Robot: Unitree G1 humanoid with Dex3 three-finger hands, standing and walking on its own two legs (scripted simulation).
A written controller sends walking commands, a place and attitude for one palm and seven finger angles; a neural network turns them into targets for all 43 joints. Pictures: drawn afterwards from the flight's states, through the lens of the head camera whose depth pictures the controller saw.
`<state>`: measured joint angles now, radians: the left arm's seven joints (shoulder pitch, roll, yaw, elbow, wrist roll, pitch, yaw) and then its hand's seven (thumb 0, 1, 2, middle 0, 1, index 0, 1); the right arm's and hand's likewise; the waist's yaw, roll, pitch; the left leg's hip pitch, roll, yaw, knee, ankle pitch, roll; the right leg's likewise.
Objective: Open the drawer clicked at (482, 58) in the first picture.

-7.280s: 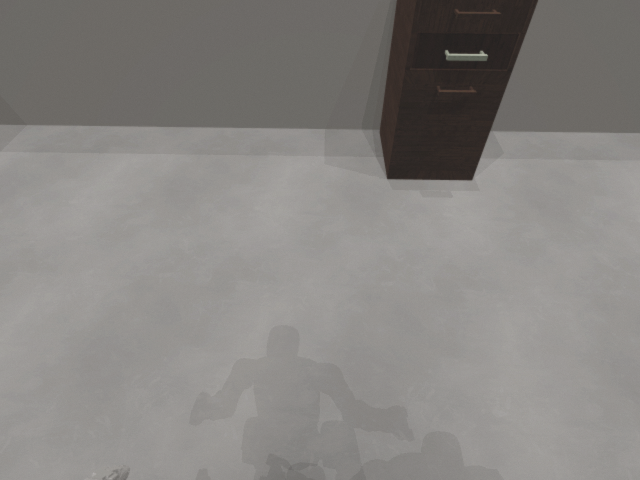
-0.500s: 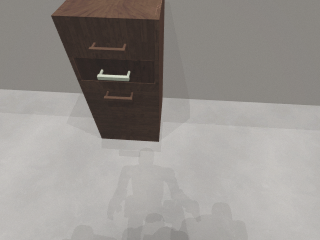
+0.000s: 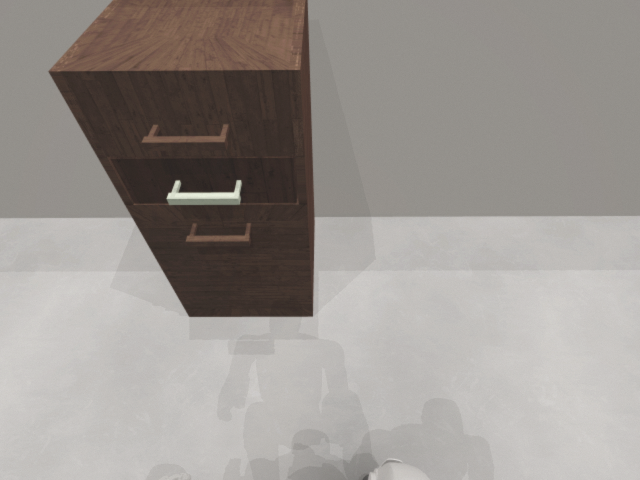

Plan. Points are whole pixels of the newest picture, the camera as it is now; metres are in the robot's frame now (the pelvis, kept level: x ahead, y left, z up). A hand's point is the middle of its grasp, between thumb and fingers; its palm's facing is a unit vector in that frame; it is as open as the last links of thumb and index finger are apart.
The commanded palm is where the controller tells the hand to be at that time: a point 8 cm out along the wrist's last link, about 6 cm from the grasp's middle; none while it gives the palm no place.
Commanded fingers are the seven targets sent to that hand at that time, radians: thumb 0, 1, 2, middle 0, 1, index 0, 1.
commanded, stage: take the last steps up to it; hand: left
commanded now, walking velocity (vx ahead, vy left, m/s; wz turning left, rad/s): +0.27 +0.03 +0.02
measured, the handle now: (206, 192) +0.69 +0.26 -0.12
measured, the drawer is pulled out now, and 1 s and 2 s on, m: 0.00 0.00 0.00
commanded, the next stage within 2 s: come to a stop and stand still in 0.28 s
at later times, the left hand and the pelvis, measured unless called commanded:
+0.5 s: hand out of the picture +0.13 +0.20 -0.18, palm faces +0.13 -0.98 -0.17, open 7.4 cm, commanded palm none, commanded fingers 0.00 0.90 0.90 -0.20 -0.30 -0.20 -0.30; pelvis +0.17 +0.03 +0.00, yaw +1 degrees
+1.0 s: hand (212, 443) +0.20 +0.16 -0.14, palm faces +0.02 -0.96 -0.29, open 7.4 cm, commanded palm none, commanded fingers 0.00 0.90 0.90 -0.20 -0.30 -0.20 -0.30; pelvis +0.14 -0.03 +0.01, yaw -1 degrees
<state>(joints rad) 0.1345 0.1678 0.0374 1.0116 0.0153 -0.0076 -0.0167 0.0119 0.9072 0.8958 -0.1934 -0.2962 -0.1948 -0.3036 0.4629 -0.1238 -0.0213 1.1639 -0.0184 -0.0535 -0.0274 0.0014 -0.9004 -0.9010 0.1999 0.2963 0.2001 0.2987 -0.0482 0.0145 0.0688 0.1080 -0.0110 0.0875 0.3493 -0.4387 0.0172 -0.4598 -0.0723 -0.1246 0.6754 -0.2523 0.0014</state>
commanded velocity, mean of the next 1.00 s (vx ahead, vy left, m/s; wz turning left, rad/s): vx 0.00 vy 0.02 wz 0.01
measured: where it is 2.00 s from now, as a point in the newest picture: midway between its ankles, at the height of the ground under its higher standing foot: outside the picture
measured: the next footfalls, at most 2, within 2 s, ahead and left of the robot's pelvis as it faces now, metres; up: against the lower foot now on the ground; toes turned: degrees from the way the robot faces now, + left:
right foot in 0.02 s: +0.15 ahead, -0.11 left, +0.00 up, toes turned -8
left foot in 0.46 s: +0.26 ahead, +0.14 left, +0.00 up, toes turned +8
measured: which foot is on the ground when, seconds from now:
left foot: down 0.00-0.04, up 0.06-0.44, down 0.46-0.90, up 0.92-1.00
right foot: up 0.00-0.00, down 0.02-0.48, up 0.50-0.88, down 0.90-1.00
